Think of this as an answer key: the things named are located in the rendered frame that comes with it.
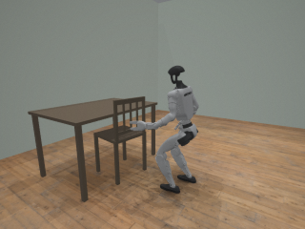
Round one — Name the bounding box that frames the robot left forearm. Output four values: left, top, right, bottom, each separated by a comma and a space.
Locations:
145, 114, 173, 130

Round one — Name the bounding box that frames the robot right hand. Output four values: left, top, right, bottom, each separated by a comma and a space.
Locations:
174, 120, 183, 132

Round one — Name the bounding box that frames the robot right upper arm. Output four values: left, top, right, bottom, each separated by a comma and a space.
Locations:
188, 86, 199, 111

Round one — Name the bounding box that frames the robot head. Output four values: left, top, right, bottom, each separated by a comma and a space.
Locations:
168, 65, 188, 90

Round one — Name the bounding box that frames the table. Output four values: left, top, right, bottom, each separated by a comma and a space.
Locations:
28, 98, 158, 202

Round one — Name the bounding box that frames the chair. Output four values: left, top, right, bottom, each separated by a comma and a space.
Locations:
93, 96, 147, 185

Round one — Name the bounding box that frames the robot left upper arm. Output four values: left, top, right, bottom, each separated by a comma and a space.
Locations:
167, 90, 179, 122

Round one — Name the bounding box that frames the robot left hand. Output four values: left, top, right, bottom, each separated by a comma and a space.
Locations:
130, 120, 146, 131

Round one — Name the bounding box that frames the robot left thigh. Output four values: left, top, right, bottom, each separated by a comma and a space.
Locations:
156, 132, 192, 160

